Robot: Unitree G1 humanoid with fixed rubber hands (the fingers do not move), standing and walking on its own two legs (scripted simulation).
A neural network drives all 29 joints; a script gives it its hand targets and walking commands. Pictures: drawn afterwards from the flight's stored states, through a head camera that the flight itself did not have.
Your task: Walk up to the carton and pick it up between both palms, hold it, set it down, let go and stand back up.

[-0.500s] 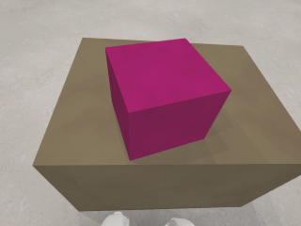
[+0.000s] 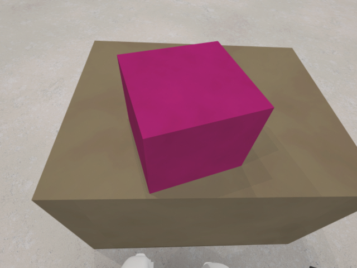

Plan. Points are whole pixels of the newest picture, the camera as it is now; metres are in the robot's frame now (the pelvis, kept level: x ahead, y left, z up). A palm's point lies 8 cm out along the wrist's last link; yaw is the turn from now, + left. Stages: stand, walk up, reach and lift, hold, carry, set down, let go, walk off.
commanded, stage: walk up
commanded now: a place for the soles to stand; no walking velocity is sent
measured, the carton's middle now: (184, 115) +0.50 +0.00 +0.03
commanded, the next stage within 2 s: none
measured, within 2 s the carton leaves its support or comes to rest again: neither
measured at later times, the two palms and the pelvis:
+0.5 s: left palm out of the picture +0.07 +0.31 -0.10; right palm out of the picture +0.10 -0.32 -0.08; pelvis +0.00 +0.00 +0.00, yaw +0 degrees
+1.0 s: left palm out of the picture +0.07 +0.29 -0.09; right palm out of the picture +0.08 -0.34 -0.09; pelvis -0.01 -0.02 +0.00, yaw +0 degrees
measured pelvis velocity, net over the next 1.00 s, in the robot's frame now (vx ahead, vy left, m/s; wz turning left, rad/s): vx -0.01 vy -0.02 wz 0.00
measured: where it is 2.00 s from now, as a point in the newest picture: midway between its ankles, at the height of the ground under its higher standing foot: outside the picture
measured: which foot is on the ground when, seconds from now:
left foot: down 0.00-1.00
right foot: down 0.00-1.00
